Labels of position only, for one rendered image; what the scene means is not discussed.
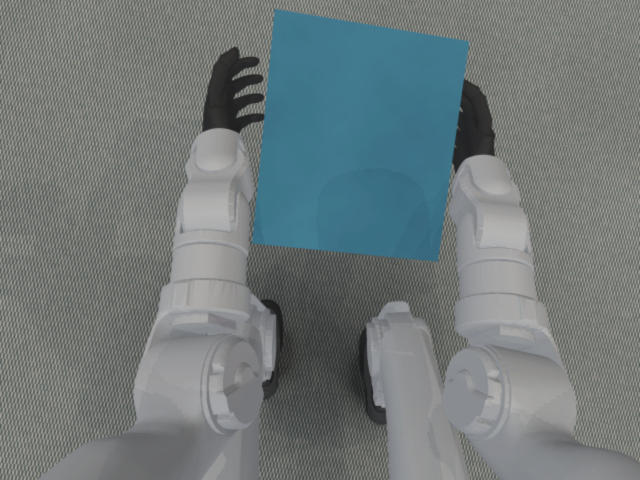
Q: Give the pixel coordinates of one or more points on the carton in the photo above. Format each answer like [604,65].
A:
[358,137]

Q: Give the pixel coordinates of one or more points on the robot left hand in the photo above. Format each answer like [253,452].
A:
[221,109]

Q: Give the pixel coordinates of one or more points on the robot right forearm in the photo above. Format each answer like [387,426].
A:
[498,303]

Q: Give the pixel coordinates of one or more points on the robot left forearm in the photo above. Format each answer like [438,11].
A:
[207,291]

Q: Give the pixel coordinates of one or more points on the robot right hand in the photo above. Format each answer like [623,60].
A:
[475,135]

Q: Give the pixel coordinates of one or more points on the left robot thigh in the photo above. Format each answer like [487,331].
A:
[240,458]

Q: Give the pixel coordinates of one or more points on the right robot upper arm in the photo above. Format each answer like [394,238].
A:
[518,411]

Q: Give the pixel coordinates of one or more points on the right robot shin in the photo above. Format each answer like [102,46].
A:
[393,307]

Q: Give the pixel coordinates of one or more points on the left robot upper arm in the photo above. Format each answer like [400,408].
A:
[191,395]

